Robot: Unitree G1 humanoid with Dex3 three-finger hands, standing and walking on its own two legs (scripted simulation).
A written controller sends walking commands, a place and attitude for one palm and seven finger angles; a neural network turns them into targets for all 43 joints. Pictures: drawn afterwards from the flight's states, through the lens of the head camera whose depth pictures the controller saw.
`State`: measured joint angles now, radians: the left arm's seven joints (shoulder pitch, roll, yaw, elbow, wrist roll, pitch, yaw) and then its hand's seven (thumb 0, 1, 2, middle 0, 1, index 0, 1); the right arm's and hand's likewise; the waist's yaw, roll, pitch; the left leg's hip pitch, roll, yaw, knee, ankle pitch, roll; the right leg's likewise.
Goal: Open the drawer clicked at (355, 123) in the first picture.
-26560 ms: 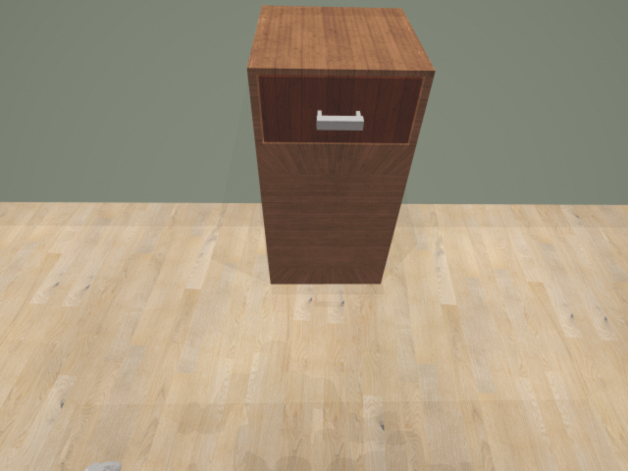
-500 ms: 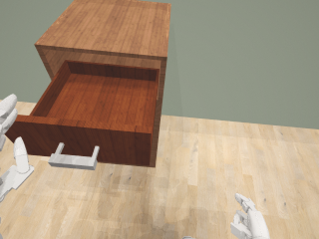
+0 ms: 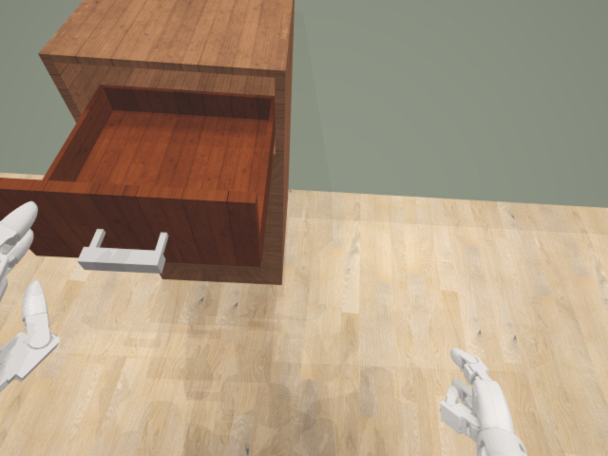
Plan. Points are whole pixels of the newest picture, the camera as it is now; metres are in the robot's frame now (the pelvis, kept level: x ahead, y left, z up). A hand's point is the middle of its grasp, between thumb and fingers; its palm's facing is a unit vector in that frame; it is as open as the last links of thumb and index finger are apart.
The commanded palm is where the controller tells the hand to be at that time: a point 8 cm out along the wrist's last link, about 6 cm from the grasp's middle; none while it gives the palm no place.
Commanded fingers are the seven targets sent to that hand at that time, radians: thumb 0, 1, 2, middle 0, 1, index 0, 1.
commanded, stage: step back with the hand held close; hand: left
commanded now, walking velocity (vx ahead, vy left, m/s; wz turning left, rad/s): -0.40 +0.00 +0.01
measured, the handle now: (127, 248) +0.40 +0.28 -0.02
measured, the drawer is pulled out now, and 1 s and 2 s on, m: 0.30 0.30 0.30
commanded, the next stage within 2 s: stop stepping back and stand still in 0.04 s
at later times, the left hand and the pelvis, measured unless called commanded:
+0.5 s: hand out of the picture +0.06 +0.20 +0.16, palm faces +0.37 -0.82 -0.45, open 7.5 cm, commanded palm +0.00 +0.24 +0.18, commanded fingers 0.00 0.90 0.90 -0.20 -0.30 -0.20 -0.30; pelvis -0.12 -0.04 +0.00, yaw +1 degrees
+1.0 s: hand out of the picture +0.03 +0.20 +0.15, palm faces +0.43 -0.77 -0.47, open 7.5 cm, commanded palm none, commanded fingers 0.00 0.90 0.90 -0.20 -0.30 -0.20 -0.30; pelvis -0.13 -0.04 -0.01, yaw +5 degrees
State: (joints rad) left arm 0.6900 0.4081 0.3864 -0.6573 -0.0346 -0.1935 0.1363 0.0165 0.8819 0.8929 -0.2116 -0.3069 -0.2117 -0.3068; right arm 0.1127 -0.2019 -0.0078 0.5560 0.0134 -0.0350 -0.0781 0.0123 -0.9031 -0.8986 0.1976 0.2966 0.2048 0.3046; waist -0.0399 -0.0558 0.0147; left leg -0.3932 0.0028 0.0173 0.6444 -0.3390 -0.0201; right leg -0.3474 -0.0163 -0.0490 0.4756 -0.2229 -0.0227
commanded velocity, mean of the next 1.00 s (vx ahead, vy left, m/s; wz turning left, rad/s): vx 0.08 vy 0.04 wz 0.00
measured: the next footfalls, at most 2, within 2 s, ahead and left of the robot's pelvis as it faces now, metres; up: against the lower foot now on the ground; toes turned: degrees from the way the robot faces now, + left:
left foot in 0.02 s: +0.02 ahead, +0.13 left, +0.00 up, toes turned +2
right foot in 0.26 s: -0.03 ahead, -0.11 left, +0.00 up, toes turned +1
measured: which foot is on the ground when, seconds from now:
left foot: up 0.00-0.00, down 0.02-0.26, up 0.28-0.52, down 0.54-1.00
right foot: down 0.00-0.04, up 0.06-0.24, down 0.26-1.00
